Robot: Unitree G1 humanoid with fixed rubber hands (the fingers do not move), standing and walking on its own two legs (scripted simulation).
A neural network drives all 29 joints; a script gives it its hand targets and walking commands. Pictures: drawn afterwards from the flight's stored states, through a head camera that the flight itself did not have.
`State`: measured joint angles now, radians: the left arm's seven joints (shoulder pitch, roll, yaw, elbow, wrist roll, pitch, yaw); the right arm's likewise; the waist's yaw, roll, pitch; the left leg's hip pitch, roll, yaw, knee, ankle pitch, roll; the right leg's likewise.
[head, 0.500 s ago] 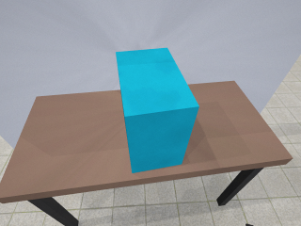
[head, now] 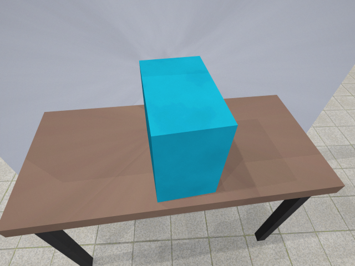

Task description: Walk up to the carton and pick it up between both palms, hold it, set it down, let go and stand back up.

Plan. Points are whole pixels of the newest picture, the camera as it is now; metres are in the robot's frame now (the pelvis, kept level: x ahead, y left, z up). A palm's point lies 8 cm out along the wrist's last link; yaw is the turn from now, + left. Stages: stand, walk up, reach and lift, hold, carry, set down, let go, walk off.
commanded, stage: stand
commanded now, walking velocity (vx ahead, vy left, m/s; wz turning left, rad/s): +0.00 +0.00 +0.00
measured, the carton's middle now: (178, 128) +0.48 -0.01 +0.03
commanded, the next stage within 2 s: none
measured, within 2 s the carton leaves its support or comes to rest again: neither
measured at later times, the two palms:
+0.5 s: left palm out of the picture +0.05 +0.29 -0.11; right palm out of the picture +0.04 -0.30 -0.11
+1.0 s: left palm out of the picture +0.03 +0.29 -0.11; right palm out of the picture +0.02 -0.29 -0.10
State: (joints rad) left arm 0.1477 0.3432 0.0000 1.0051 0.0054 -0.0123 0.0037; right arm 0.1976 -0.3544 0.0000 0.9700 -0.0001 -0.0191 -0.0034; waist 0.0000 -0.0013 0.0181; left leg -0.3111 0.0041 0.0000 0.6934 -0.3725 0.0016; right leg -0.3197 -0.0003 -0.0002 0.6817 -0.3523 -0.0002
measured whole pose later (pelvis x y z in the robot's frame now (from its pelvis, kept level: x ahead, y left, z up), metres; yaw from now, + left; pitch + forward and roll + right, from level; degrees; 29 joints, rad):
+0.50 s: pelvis -0.02 +0.00 +0.01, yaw +0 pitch +0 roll +0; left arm 0.13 0.34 0.00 1.06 0.01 -0.01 0.00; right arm 0.20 -0.35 0.00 1.01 0.00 -0.02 0.00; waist 0.00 0.00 0.02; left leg -0.31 0.00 0.00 0.60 -0.29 0.00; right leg -0.32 0.00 0.00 0.59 -0.27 0.00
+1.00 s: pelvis -0.04 +0.00 +0.01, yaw +0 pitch +0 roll +0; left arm 0.13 0.34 0.00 1.09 0.01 -0.01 0.00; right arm 0.20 -0.34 0.00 1.04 0.00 -0.02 0.00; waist 0.00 0.00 0.02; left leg -0.31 0.00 0.00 0.55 -0.23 0.00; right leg -0.31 0.00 0.00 0.52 -0.21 0.00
